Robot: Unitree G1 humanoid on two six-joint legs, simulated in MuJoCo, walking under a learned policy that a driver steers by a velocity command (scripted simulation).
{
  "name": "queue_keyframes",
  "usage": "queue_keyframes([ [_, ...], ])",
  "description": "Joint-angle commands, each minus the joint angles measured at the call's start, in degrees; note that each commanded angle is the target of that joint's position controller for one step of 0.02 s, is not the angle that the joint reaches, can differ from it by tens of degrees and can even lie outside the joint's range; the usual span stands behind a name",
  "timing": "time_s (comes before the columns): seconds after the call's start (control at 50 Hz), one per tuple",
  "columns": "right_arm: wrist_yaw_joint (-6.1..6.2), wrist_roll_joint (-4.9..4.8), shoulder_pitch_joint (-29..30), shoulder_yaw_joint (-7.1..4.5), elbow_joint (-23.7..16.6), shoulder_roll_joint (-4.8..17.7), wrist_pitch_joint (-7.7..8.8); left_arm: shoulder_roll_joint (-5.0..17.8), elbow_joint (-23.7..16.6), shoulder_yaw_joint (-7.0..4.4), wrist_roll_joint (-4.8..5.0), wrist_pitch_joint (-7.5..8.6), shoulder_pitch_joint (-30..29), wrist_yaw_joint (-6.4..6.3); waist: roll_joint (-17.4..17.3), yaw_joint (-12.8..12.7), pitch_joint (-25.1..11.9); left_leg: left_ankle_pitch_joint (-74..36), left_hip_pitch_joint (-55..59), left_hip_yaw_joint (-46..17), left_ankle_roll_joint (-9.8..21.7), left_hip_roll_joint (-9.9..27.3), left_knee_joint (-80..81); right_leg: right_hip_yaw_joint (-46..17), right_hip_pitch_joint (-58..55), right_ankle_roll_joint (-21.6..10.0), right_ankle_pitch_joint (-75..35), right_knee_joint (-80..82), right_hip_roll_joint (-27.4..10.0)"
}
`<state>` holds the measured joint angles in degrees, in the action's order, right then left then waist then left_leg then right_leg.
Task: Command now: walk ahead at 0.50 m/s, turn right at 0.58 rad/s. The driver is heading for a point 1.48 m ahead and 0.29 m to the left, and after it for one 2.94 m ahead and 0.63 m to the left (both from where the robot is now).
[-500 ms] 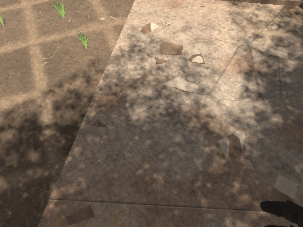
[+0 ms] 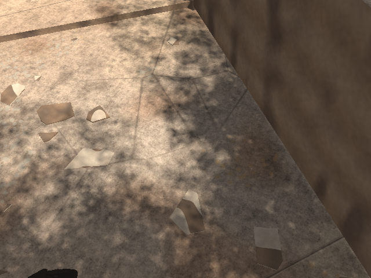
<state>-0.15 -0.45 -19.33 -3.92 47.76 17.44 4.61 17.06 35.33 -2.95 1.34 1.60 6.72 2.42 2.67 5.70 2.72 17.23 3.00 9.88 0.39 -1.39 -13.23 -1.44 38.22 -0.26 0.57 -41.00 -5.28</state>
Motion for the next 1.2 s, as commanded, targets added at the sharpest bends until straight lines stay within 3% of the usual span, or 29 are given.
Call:
queue_keyframes([
  [0.02, 0.30, -0.87, 1.7, -2.38, -2.8, 10.6, -0.10, 2.5, -6.7, -0.33, 0.14, 0.90, -6.3, 1.13, -5.4, -1.2, 2.2, -30.4, 0.7, -4.1, 7.6, 16.8, 1.3, 2.7, -0.2, -2.2, 2.0, 4.3, 1.2],
  [0.06, 0.52, -1.27, 0.6, -2.66, -2.2, 12.0, -0.82, 3.8, -7.2, -1.06, -0.27, 0.73, -4.6, 1.20, -7.0, -3.4, -0.5, -48.1, 2.2, -2.6, 6.8, 17.1, -5.3, 5.3, -7.0, -4.6, 8.3, 5.6, 4.8],
  [0.1, 0.92, -1.29, 0.6, -2.25, -2.0, 12.0, -1.40, 8.4, -4.0, -3.70, -0.26, 0.28, 8.9, 0.20, -6.6, -11.6, -8.4, -55.7, -3.0, 0.3, 4.5, 14.9, -23.0, 6.4, -28.0, -8.2, 6.7, 10.9, 8.8],
  [0.12, 0.87, 0.19, -0.7, -0.68, -2.8, 8.9, -0.83, 12.1, -1.9, -4.98, -0.37, -0.38, 18.2, -1.10, -0.8, -15.1, -14.6, -35.8, -18.1, 0.3, 2.7, 12.8, -39.3, -5.2, -47.5, -11.2, 4.7, 10.1, 0.6],
  [0.14, -0.35, 1.47, -7.4, 1.84, -4.7, 1.9, 0.53, 17.3, -2.1, -5.10, -0.72, -0.08, 16.6, -1.39, 13.0, -8.2, -22.0, 15.7, -40.0, -4.5, -0.2, 2.1, -58.5, -37.2, -62.7, -21.0, 13.2, 15.9, -15.5],
  [0.16, -0.91, -0.97, -1.8, 0.27, -3.3, 8.6, 1.56, 11.5, -3.0, -3.72, -1.20, 0.41, 18.2, -1.23, 4.4, -13.5, -25.0, 16.6, -43.0, -14.5, 0.3, 3.1, -64.3, -40.6, -61.4, -20.3, 15.9, 20.9, -17.0],
  [0.18, -1.09, -2.86, 4.1, -0.32, -5.6, 10.2, 1.87, 9.9, -2.0, -2.91, -1.58, 0.99, 15.7, -1.09, 3.1, -13.4, -15.6, 12.1, -46.3, -13.9, 0.8, 5.1, -64.3, -30.1, -54.0, -17.7, 10.0, 21.9, -15.0],
  [0.22, -0.42, -1.27, 5.5, -0.07, -5.3, 8.5, 1.60, 7.0, -1.0, -2.04, -1.50, 1.82, 9.5, -1.00, -0.3, -8.9, -7.5, 4.2, -42.5, -13.5, 0.4, 9.2, -56.6, -17.3, -39.4, -14.6, 0.4, 24.2, -10.3],
  [0.3, 0.02, -1.13, 0.0, 0.30, -3.3, 4.7, -1.66, 5.3, 1.2, -1.72, -1.84, 4.33, 6.2, -0.69, 0.5, -4.4, -4.2, -2.2, -36.4, -15.1, -1.6, 10.2, -52.6, -7.1, -28.5, -14.3, -3.3, 31.6, -8.8],
  [0.44, -0.88, -0.68, 9.5, 0.56, -6.4, 2.8, -1.21, 6.9, 5.2, -2.14, -2.46, 4.60, 7.2, -2.13, -0.3, -7.5, 0.9, -22.9, -41.2, -14.3, -2.0, 8.0, -32.3, 5.8, -31.7, -9.9, -4.3, 35.0, -6.2],
  [0.52, -2.36, -0.82, 16.2, 1.42, -9.8, 1.2, -1.01, 8.1, 8.1, -2.67, -1.26, 3.35, 11.2, -2.75, -1.1, -10.5, 3.3, -22.0, -44.2, -11.1, -0.2, 7.2, -23.9, 8.3, -39.7, -9.4, -6.9, 33.4, -9.0],
  [0.58, -3.63, -0.80, 17.7, 1.13, -12.1, 1.9, -1.06, 9.3, 9.1, -3.17, -0.72, 1.87, 11.7, -3.02, 0.0, -9.9, 2.8, -14.9, -43.9, -8.2, 2.4, 5.4, -21.8, 10.0, -45.4, -8.3, -18.6, 28.3, -10.8],
  [0.64, -3.60, -0.77, 7.9, -1.20, -11.4, 6.1, -1.79, 11.5, 8.5, -3.71, -0.50, 0.50, 9.5, -3.98, 2.7, -3.1, -5.1, -7.2, -28.4, -3.5, 6.4, -0.9, -22.1, 12.5, -45.4, -5.7, -44.4, 11.0, -9.7],
  [0.66, -2.83, -0.93, -1.2, -3.04, -9.3, 9.2, -2.01, 10.9, 8.1, -3.33, -0.36, 0.38, 8.8, -4.30, 1.1, 2.0, -9.9, -10.4, -14.1, -4.7, 8.8, -2.6, -18.5, 13.7, -38.8, -3.6, -40.4, -1.8, -7.4],
  [0.68, -1.44, -1.07, -7.8, -4.85, -8.1, 14.9, -2.74, 7.0, 6.6, -1.97, -1.67, 1.15, 11.2, -4.33, -8.3, 3.0, -15.7, -10.0, 4.4, -22.3, 13.7, 7.8, -17.3, 14.1, -21.5, -0.7, -15.6, -20.9, -2.9],
  [0.7, -1.51, -1.15, -4.5, -4.70, -10.0, 17.1, -2.17, 1.7, 4.4, -0.04, -2.10, 3.12, 14.2, -3.33, -18.0, -2.6, -22.3, -2.6, 18.7, -55.0, 24.8, 20.0, -8.6, 3.9, -0.9, 2.2, 32.2, -39.2, 10.0],
  [0.72, -1.82, -0.85, -4.9, -3.28, -10.7, 12.2, -1.62, 7.3, 3.8, -1.13, -0.36, 5.17, 8.6, -2.17, -10.6, 1.6, -23.0, 0.8, 19.3, -54.5, 22.5, 19.9, -4.6, -5.8, 5.1, 0.7, 31.1, -41.0, 6.4],
  [0.74, -1.76, -0.57, -3.2, -2.64, -10.6, 9.8, -1.15, 8.0, 2.2, -1.16, 1.17, 6.21, 4.5, -1.70, -7.9, 1.0, -15.0, -1.6, 12.4, -45.6, 19.9, 17.8, -4.2, -4.9, 6.9, -0.7, 26.7, -37.9, 4.0],
  [0.76, -1.79, -0.68, 0.4, -2.35, -10.7, 8.8, -0.90, 7.0, 2.1, -0.95, 0.26, 6.69, 3.6, -2.04, -2.4, -2.0, -9.1, -7.6, 3.4, -39.2, 17.9, 15.1, -3.8, -4.2, 5.4, -0.9, 22.7, -31.6, 1.5],
  [0.8, -1.33, 0.12, 5.0, -1.41, -12.5, 6.2, -0.81, 7.7, 2.7, -1.68, -1.67, 5.77, 4.7, -2.37, -4.2, -5.4, -5.9, -18.1, -6.7, -33.0, 16.9, 12.0, -1.9, -4.1, -1.1, 0.2, 18.7, -25.2, -0.7],
  [0.88, -0.09, -0.22, 4.9, -2.00, -12.1, 8.2, -0.67, 5.1, 2.1, -1.04, -2.42, 3.85, 3.9, -2.64, -4.6, -6.4, -3.7, -25.9, -15.2, -26.8, 17.0, 9.2, 0.4, -1.7, -3.3, 4.2, 12.9, -14.7, 0.0],
  [0.96, 0.97, -0.75, 2.2, -2.29, -10.8, 9.1, -1.53, 2.8, 0.2, -0.03, -2.02, 4.17, -5.0, -2.26, -6.9, -2.8, -2.7, -19.0, -18.4, -23.5, 12.8, 5.1, -0.9, -0.8, -8.1, 5.2, -2.5, 3.4, 3.5],
  [1.02, 1.17, -1.09, -0.6, -2.43, -9.5, 9.3, -2.07, 4.0, -1.0, -0.33, -1.09, 4.84, -9.0, -1.55, -7.7, -1.3, -2.7, -14.4, -16.2, -27.4, 11.8, 6.7, -3.0, -1.9, -10.5, 4.6, -5.2, 9.6, 5.2],
  [1.08, 1.47, -1.12, -0.8, -2.41, -9.1, 8.7, -2.51, 6.3, -1.0, -1.34, -0.87, 5.58, -7.9, -1.04, -9.2, -2.7, -2.9, -12.9, -10.9, -33.0, 10.6, 8.9, -7.9, -3.9, -12.1, 2.4, -0.1, 13.0, 5.2],
  [1.12, 1.68, -0.94, 1.3, -2.23, -9.6, 7.8, -2.90, 8.0, 1.1, -2.40, -0.82, 6.17, -1.1, -1.11, -10.4, -7.0, -4.5, -16.8, -10.4, -34.3, 8.8, 8.0, -13.2, -3.3, -20.4, -0.3, 1.9, 15.7, 5.3],
  [1.14, 1.46, -0.52, 1.6, -1.24, -10.3, 5.2, -2.81, 10.1, 2.2, -3.25, -1.62, 6.52, 5.3, -1.44, -8.2, -10.2, -10.2, -16.9, -12.9, -31.3, 7.0, 4.8, -23.3, -5.9, -31.7, -3.1, 2.5, 16.0, 1.3],
  [1.16, 1.26, -0.55, -3.6, -0.08, -11.1, 1.6, -2.65, 14.1, 3.1, -4.04, -3.16, 6.52, 12.1, -1.88, 2.5, -9.9, -19.1, -4.1, -26.8, -24.2, 3.3, -2.0, -40.7, -21.8, -51.6, -9.3, 9.4, 16.2, -10.4],
  [1.18, 1.41, -1.62, -7.9, 0.44, -11.8, 2.1, -2.27, 13.7, 5.3, -4.29, -2.19, 5.79, 15.5, -1.29, 17.3, -8.8, -22.1, 16.6, -40.7, -20.8, 1.5, -4.3, -53.9, -43.7, -58.8, -15.1, 24.6, 22.7, -18.2],
  [1.2, 1.41, -1.97, -5.5, -0.62, -10.3, 7.1, -2.20, 8.7, 4.7, -2.93, -1.07, 5.64, 13.0, -1.18, 9.2, -9.7, -14.6, 13.2, -45.3, -22.5, 1.1, -1.0, -58.9, -41.6, -53.3, -13.5, 33.2, 25.2, -16.8],
])
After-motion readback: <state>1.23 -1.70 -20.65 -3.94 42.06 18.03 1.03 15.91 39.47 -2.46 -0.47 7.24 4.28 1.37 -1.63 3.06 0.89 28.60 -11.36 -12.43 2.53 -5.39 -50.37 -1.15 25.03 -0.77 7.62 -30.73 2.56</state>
